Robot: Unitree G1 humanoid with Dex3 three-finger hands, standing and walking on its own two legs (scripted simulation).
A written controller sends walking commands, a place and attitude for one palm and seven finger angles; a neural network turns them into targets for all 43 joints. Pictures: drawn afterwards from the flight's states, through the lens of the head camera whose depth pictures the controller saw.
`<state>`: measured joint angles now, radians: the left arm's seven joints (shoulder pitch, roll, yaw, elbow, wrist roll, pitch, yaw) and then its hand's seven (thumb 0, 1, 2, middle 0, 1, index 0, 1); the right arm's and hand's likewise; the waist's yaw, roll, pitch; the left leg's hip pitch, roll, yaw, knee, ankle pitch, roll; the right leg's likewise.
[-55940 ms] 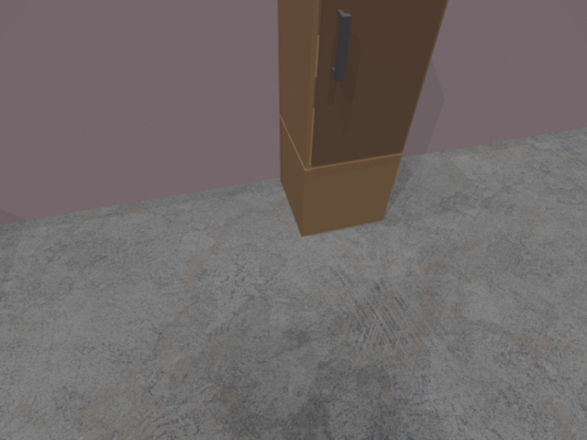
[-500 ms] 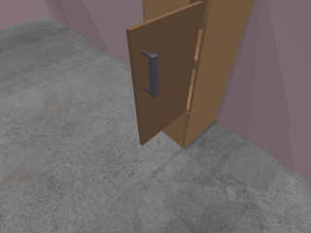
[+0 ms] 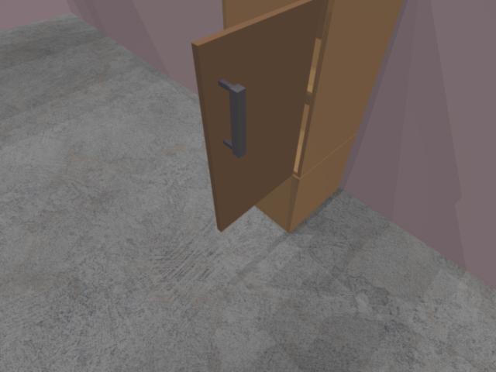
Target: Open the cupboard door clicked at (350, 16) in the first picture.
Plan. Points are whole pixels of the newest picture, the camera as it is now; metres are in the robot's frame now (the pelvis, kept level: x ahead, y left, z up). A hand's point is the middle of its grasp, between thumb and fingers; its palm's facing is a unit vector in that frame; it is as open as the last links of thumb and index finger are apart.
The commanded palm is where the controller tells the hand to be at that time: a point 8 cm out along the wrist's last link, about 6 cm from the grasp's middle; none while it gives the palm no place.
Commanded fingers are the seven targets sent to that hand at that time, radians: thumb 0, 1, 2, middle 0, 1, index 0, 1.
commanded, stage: look to check the result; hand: left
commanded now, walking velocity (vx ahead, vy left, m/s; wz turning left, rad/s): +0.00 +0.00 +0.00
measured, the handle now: (231, 119) +0.58 +0.07 +0.08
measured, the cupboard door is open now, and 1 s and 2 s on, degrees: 91 91 91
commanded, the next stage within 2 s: stand and wait in 0.38 s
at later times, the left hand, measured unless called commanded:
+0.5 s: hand out of the picture +0.00 +0.15 -0.18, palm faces +0.05 -0.98 -0.17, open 7.4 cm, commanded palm none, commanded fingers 0.00 0.90 0.90 -0.20 -0.30 -0.20 -0.30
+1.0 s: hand out of the picture +0.00 +0.15 -0.17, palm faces +0.05 -0.98 -0.19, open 7.4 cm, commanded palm none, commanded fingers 0.00 0.90 0.90 -0.20 -0.30 -0.20 -0.30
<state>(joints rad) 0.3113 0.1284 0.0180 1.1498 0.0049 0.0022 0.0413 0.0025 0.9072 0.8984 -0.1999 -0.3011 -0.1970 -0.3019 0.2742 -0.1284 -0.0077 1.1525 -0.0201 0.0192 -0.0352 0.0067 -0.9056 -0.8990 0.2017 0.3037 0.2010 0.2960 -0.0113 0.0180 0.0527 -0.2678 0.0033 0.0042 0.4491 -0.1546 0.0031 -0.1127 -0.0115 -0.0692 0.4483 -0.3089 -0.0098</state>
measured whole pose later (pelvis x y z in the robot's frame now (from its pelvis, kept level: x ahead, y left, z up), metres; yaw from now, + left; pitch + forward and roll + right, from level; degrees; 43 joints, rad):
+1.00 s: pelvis +0.02 -0.01 +0.00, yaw +0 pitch -2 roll +0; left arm 0.31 0.12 0.01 1.15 0.00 -0.01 0.04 0.00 0.90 0.90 -0.20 -0.30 -0.20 -0.30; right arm 0.25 -0.14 0.00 1.17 -0.02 0.01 -0.04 0.01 -0.91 -0.90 0.20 0.30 0.20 0.30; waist 0.00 0.01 0.06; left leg -0.21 0.02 0.00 0.41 -0.17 -0.02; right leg -0.04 0.00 -0.07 0.39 -0.31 -0.03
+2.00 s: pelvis +0.03 -0.02 +0.00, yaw +0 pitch -2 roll +0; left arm 0.29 0.14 0.01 1.14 0.00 -0.01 0.04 0.00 0.90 0.90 -0.20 -0.30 -0.20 -0.30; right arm 0.23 -0.15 0.00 1.16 -0.02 0.01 -0.04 0.01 -0.91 -0.90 0.20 0.30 0.20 0.30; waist 0.00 0.00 0.06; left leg -0.20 0.02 0.00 0.40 -0.17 -0.02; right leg -0.03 0.01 -0.07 0.37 -0.31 -0.03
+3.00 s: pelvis +0.02 -0.03 +0.00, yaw -29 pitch +2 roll +1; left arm 0.29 0.19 0.08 0.94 0.03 0.04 0.02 0.00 0.90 0.90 -0.21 -0.30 -0.20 -0.30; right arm 0.02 -0.19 -0.05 0.88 0.00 0.04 -0.04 0.01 -0.90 -0.90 0.20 0.30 0.20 0.30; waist 0.06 -0.04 0.10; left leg -0.38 -0.02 -0.05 0.74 -0.39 -0.05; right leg -0.24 0.12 0.23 0.52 -0.29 -0.06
